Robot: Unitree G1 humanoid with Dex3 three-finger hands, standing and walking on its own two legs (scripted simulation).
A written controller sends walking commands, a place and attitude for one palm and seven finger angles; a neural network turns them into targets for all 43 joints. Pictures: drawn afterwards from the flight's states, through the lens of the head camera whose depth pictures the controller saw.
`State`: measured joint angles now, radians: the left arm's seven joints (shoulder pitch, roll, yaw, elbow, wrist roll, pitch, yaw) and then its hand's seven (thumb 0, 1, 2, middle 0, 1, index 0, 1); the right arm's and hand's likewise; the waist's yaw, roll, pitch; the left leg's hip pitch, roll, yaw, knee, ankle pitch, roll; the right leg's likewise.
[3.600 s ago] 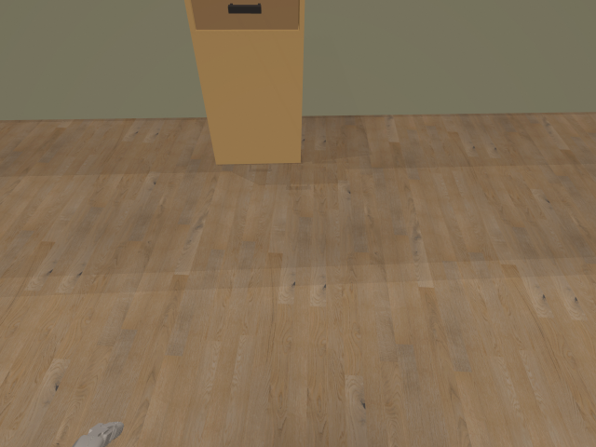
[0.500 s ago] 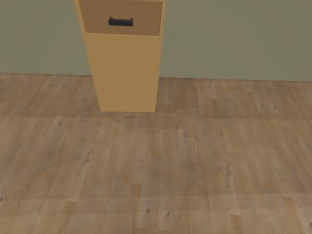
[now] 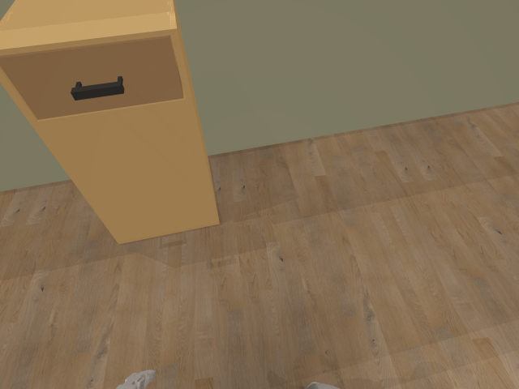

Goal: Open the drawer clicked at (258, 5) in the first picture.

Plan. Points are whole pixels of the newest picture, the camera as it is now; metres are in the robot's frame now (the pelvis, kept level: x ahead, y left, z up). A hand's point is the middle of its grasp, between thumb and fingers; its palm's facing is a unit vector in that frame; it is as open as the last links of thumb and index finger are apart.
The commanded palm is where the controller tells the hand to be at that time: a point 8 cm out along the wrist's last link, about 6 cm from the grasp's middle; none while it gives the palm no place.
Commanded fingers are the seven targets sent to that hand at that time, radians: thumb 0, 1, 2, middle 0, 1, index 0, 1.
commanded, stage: turn to face it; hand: left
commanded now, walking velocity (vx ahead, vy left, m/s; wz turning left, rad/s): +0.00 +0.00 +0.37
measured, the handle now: (99, 86) +0.81 +0.44 +0.02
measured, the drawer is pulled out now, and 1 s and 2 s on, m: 0.00 0.00 0.00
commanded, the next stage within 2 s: take the last steps up to it in 0.50 s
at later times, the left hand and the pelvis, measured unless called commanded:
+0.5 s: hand out of the picture +0.08 +0.21 -0.17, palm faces +0.20 -0.97 -0.16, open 7.3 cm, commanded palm none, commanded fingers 0.00 0.90 0.90 -0.20 -0.30 -0.20 -0.30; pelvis +0.11 +0.04 +0.01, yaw +8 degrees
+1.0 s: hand out of the picture +0.07 +0.16 -0.14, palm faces +0.33 -0.92 -0.20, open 7.4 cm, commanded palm none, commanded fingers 0.00 0.90 0.90 -0.20 -0.30 -0.20 -0.30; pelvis +0.15 +0.01 +0.03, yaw +15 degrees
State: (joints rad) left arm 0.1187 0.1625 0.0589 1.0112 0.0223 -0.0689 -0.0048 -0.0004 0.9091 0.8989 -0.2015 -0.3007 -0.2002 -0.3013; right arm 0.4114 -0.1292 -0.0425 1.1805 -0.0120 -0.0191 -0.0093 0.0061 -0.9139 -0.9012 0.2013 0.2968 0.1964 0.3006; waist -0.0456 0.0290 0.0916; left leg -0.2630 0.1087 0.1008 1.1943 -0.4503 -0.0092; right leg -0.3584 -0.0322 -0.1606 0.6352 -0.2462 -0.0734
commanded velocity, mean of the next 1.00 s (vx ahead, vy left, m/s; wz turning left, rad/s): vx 0.13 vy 0.02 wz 0.22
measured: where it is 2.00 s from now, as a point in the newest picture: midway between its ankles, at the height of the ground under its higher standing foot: (229, 346)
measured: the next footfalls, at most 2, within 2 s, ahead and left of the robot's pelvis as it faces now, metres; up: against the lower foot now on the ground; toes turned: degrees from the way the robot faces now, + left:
left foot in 0.32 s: +0.19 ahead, +0.14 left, +0.00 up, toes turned +14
right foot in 0.72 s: +0.17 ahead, -0.11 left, +0.00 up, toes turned +6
